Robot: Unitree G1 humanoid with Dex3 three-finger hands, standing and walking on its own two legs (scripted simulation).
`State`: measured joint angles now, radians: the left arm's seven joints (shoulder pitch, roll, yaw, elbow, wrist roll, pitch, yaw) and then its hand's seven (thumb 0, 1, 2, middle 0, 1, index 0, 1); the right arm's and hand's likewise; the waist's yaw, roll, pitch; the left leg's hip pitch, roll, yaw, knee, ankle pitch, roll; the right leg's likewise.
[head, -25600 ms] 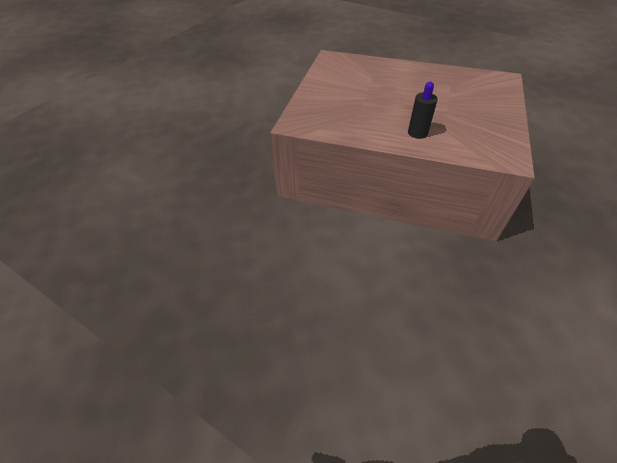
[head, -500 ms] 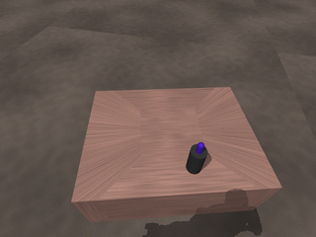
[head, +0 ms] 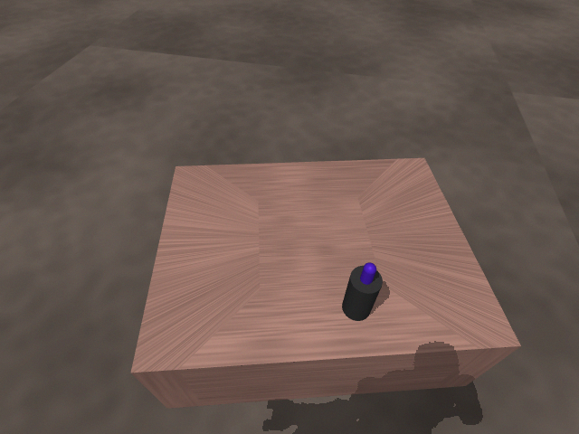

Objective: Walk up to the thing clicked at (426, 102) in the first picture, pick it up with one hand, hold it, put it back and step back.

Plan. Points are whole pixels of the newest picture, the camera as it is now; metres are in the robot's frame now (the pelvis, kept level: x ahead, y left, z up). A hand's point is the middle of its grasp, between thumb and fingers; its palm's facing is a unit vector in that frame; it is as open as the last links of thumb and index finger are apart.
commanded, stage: stand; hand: right
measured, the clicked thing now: (363, 288) +0.49 -0.18 -0.32
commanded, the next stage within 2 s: none
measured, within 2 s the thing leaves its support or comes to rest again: neither
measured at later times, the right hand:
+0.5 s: hand out of the picture +0.08 -0.26 -0.15, palm faces -0.01 +0.93 -0.36, open 7.4 cm
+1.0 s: hand out of the picture +0.08 -0.26 -0.15, palm faces -0.02 +0.93 -0.36, open 7.4 cm
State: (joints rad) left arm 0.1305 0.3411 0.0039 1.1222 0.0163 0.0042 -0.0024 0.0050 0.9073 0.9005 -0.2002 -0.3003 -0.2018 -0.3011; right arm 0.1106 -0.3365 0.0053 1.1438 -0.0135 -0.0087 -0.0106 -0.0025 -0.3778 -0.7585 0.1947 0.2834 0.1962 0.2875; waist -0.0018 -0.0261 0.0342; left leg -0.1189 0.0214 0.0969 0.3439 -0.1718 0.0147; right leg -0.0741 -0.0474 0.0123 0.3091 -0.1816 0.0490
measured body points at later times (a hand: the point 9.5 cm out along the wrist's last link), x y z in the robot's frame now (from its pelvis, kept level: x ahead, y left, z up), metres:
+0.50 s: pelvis +0.01 +0.00 +0.00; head +0.01 +0.01 +0.45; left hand +0.07 +0.30 -0.14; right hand +0.08 -0.30 -0.13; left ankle +0.01 +0.11 -0.75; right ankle -0.01 -0.15 -0.75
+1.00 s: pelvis +0.01 +0.00 +0.00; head +0.01 +0.00 +0.45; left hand +0.07 +0.29 -0.14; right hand +0.08 -0.31 -0.13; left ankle +0.01 +0.11 -0.75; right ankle -0.01 -0.15 -0.75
